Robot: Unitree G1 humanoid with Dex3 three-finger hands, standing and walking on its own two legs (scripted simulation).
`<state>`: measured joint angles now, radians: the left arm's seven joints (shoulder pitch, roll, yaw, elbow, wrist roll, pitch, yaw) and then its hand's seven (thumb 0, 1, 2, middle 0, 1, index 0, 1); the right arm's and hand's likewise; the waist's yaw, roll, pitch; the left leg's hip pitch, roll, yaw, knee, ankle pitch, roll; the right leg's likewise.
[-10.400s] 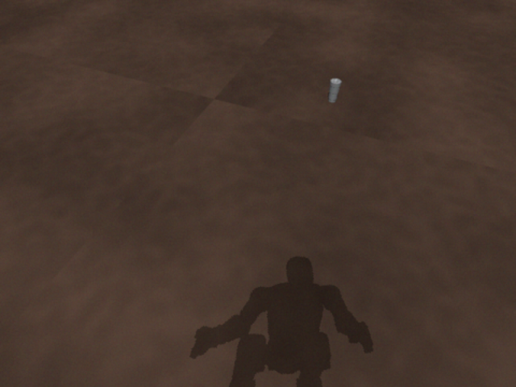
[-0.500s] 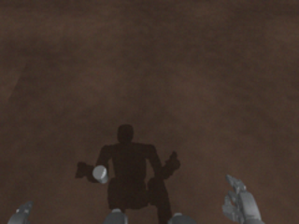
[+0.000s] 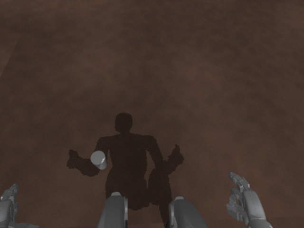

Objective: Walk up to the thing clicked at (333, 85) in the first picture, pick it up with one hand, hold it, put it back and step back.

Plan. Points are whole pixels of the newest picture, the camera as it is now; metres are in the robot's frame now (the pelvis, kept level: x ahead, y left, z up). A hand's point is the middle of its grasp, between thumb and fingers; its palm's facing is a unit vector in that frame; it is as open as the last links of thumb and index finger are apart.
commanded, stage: go down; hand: left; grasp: from the side
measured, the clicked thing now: (100, 161) +0.44 +0.23 -0.58
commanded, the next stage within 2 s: approach in 1.62 s
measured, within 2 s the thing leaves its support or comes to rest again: neither
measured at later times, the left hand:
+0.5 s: hand (34, 172) +0.31 +0.36 -0.19, palm faces +0.23 -0.96 -0.19, open 16.9 cm
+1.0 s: hand (35, 162) +0.35 +0.39 -0.23, palm faces +0.20 -0.97 -0.10, open 17.3 cm
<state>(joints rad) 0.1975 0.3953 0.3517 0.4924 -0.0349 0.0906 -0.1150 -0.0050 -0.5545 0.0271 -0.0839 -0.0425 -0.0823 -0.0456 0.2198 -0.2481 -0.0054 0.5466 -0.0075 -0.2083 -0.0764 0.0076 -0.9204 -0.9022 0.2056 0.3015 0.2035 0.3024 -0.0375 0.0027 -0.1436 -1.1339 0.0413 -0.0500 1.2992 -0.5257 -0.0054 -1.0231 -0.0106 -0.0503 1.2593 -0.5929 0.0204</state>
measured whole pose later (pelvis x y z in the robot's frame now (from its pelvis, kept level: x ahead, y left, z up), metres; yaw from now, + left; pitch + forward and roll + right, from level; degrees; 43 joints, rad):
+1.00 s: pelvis -0.06 +0.00 -0.23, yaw -7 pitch +33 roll -8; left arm -0.54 0.86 0.82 1.06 -0.18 -0.38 -0.64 -0.01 -0.49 0.05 -0.04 -0.04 -0.04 -0.04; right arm 0.10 -0.33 0.09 0.69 -0.05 -0.17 -0.04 0.00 -0.92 -0.91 0.21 0.30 0.20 0.30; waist -0.06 -0.04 -0.12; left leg -2.04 0.07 -0.13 2.10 -0.65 -0.01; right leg -1.91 0.04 -0.08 2.06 -0.74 0.02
